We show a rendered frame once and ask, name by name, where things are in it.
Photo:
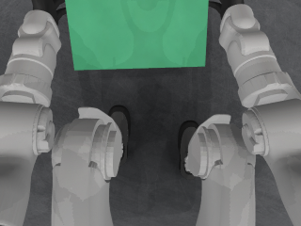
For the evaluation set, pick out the right robot upper arm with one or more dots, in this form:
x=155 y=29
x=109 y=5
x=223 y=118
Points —
x=274 y=131

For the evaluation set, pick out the robot left forearm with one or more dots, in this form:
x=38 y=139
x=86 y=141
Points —
x=31 y=66

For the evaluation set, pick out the robot right forearm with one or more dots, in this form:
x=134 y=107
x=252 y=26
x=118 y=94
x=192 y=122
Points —
x=252 y=60

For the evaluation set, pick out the left robot upper arm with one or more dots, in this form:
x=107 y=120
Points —
x=26 y=131

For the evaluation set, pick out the robot right shin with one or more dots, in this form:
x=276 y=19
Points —
x=215 y=119

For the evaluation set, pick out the left robot hand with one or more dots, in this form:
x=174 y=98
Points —
x=50 y=6

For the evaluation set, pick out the carton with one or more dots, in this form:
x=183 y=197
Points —
x=137 y=34

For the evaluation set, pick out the robot left foot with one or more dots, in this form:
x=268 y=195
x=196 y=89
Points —
x=121 y=116

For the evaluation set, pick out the right robot hand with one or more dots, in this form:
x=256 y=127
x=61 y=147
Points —
x=225 y=4

